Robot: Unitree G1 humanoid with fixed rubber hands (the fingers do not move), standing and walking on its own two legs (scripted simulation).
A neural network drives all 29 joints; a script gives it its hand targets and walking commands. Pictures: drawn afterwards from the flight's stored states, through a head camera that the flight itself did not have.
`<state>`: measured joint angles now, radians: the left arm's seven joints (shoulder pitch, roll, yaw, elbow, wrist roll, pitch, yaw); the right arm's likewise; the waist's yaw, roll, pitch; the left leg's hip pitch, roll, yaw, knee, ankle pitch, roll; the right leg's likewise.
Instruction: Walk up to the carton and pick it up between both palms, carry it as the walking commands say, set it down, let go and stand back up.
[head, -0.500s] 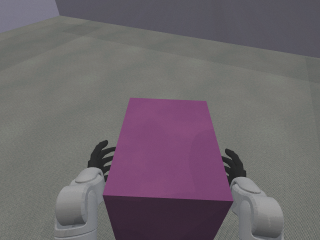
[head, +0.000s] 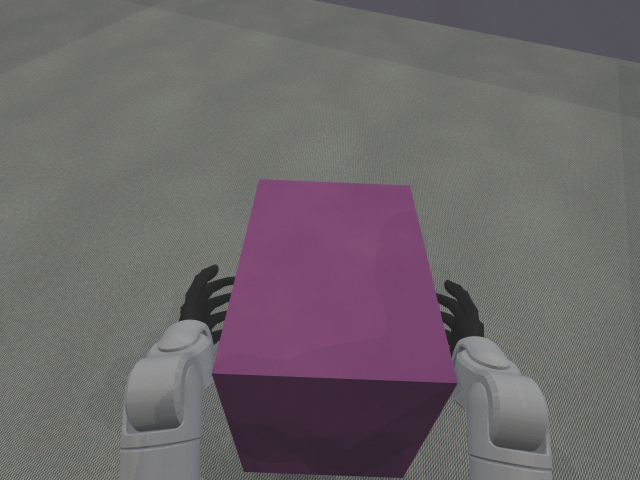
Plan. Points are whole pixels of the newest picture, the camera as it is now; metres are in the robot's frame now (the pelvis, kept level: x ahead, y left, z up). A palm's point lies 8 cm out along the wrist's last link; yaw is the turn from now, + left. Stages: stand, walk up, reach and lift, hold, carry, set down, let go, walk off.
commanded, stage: carry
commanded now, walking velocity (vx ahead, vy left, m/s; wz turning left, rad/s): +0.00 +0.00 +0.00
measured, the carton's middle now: (329, 324) +0.31 +0.00 -0.02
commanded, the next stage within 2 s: hold in 0.74 s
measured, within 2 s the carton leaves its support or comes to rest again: neither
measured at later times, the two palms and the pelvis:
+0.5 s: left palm (196, 331) +0.27 +0.16 +0.04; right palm (450, 348) +0.26 -0.15 +0.03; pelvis +0.00 +0.01 +0.00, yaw +0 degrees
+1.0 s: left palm (203, 325) +0.28 +0.16 +0.04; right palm (450, 340) +0.27 -0.15 +0.03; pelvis +0.02 +0.00 +0.00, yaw -4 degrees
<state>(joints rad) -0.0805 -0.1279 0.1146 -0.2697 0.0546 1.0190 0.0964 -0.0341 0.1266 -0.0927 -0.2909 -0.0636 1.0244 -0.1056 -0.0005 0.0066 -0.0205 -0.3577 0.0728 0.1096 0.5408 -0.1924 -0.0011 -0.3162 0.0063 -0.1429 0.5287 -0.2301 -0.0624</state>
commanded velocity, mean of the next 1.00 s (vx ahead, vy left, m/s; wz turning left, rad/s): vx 0.00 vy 0.00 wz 0.00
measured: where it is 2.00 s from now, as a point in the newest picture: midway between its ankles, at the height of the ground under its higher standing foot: outside the picture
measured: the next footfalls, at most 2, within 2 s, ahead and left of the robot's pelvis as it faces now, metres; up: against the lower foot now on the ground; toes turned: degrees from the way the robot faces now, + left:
none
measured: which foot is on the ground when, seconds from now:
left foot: down 0.00-1.00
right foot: down 0.00-1.00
